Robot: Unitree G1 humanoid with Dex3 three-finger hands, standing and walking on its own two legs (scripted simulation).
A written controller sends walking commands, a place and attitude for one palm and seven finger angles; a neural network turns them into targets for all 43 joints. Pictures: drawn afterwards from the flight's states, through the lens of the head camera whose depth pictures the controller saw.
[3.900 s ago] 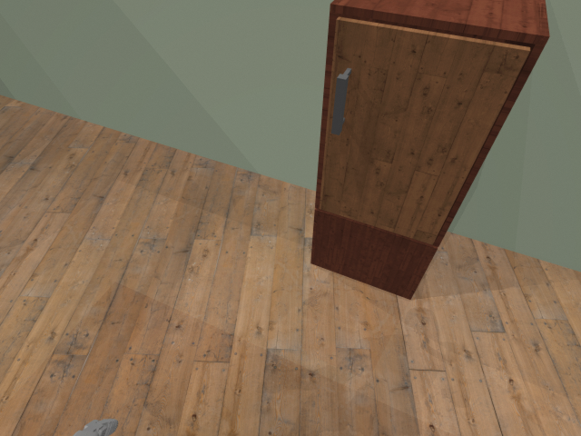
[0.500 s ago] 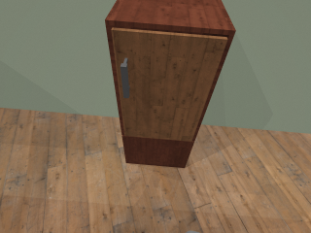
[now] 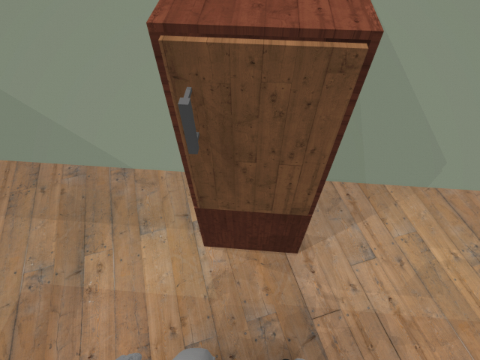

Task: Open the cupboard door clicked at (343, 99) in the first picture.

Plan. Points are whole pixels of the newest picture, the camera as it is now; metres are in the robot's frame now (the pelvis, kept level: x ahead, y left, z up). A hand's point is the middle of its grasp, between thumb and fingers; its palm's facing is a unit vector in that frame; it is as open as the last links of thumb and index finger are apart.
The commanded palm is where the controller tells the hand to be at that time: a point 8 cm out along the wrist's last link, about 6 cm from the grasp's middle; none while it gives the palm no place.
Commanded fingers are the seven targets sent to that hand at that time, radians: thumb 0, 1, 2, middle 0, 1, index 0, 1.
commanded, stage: come to a stop and stand still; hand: left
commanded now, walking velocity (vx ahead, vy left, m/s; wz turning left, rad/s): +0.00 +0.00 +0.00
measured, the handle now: (191, 121) +0.57 +0.15 +0.03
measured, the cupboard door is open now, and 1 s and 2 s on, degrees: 0 0 0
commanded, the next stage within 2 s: look again from close up in 0.80 s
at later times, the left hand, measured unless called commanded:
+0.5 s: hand out of the picture -0.04 +0.24 -0.17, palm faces +0.01 -0.98 -0.20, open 7.4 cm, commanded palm none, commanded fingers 0.00 0.90 0.90 -0.20 -0.30 -0.20 -0.30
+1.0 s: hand out of the picture -0.06 +0.21 -0.17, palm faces +0.00 -0.98 -0.17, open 7.3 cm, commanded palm none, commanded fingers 0.00 0.90 0.90 -0.20 -0.30 -0.20 -0.30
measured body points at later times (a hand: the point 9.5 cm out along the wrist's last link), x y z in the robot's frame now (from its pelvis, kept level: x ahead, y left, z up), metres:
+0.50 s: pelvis -0.03 +0.06 +0.01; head -0.02 +0.06 +0.46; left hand -0.04 +0.29 -0.15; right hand -0.02 -0.17 -0.15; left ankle -0.02 +0.13 -0.73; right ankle -0.08 -0.07 -0.74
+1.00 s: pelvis -0.06 +0.05 +0.00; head -0.04 +0.05 +0.45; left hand -0.06 +0.26 -0.16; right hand -0.08 -0.17 -0.15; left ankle -0.02 +0.13 -0.73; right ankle -0.08 -0.07 -0.73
